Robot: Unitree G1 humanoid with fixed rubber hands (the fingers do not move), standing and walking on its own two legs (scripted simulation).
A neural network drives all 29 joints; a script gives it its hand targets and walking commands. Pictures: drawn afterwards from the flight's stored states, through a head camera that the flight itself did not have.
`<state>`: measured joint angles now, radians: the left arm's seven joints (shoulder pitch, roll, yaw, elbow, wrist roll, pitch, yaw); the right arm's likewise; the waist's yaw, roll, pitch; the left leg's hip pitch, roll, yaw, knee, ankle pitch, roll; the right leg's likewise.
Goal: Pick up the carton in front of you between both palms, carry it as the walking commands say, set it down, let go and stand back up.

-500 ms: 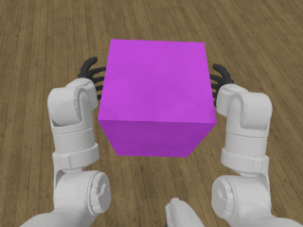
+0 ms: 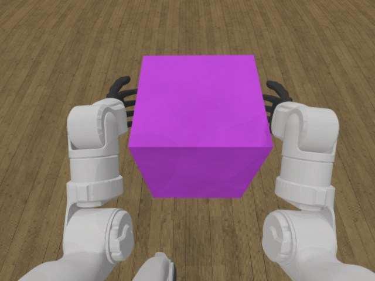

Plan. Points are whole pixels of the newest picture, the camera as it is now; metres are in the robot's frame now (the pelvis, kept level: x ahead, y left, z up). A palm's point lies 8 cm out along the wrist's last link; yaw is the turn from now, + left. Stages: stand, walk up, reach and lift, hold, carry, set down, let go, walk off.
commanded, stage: carry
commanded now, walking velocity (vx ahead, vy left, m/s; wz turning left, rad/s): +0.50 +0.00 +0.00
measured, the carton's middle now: (197, 134) +0.40 +0.03 +0.09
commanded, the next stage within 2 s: none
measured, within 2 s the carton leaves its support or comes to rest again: neither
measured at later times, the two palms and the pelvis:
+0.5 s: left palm (166, 17) +0.70 +0.13 +0.20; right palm (284, 26) +0.69 -0.17 +0.19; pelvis +0.31 -0.01 +0.02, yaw +0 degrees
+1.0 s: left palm out of the picture +1.00 +0.15 +0.21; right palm out of the picture +0.97 -0.15 +0.20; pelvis +0.60 +0.02 +0.05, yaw -1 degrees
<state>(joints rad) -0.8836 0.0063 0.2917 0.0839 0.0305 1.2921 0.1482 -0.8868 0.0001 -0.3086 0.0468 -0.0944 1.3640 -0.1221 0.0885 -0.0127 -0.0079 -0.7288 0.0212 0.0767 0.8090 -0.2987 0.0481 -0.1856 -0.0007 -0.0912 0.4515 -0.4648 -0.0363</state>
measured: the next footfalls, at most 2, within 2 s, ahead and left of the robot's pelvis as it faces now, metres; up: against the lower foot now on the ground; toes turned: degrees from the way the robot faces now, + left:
left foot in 0.06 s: +0.22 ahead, +0.10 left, +0.03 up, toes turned +5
right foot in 0.46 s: +0.45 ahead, -0.10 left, +0.05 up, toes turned -6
